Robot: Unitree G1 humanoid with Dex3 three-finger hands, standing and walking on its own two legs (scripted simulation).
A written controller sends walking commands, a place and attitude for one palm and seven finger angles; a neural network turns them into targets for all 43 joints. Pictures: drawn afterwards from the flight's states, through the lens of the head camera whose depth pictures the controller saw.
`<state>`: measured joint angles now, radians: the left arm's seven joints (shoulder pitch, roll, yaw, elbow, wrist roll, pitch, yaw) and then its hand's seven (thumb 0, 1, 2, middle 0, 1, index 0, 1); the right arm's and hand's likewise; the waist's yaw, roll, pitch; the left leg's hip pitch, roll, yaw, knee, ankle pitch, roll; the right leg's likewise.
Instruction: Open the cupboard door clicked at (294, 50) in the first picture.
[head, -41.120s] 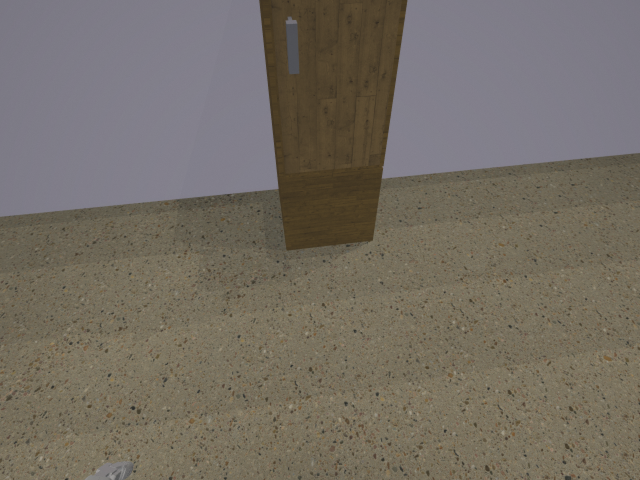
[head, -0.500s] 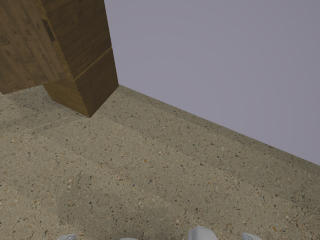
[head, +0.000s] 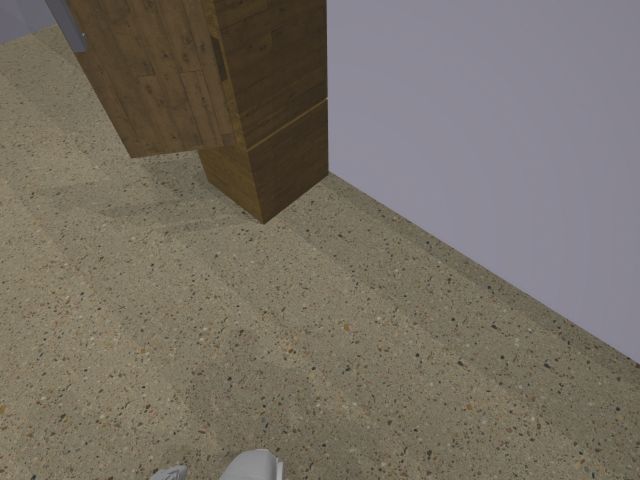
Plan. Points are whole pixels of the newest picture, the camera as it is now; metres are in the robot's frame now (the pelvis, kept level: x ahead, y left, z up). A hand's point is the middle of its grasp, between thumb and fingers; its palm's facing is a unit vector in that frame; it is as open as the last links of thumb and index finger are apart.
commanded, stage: turn to face it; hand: left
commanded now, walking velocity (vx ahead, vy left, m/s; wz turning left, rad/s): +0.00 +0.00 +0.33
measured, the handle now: (68, 17) +1.01 +0.60 +0.08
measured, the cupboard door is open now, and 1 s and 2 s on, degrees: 53 53 53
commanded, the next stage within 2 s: take the last steps up to it in 0.14 s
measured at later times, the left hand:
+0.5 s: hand out of the picture +0.04 +0.25 -0.16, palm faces +0.18 -0.96 -0.22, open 7.4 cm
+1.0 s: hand out of the picture -0.01 +0.22 -0.16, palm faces +0.40 -0.90 -0.18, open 7.4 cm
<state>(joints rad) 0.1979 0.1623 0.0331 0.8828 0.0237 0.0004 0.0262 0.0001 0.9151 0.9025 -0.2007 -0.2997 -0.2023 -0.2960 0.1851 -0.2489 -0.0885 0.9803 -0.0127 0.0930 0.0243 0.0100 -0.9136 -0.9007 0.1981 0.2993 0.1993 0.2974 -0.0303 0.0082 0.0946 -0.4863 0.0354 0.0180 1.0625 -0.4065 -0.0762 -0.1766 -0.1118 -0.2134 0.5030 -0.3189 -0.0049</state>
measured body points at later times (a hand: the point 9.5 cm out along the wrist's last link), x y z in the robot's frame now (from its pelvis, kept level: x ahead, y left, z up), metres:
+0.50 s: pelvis +0.01 +0.05 +0.00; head +0.04 +0.05 +0.45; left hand +0.03 +0.30 -0.14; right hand +0.12 -0.18 -0.15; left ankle +0.00 +0.13 -0.74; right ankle +0.02 -0.09 -0.69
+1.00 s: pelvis +0.12 +0.10 +0.00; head +0.16 +0.10 +0.45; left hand -0.03 +0.27 -0.15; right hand +0.26 -0.10 -0.16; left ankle +0.18 +0.27 -0.70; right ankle +0.04 -0.07 -0.74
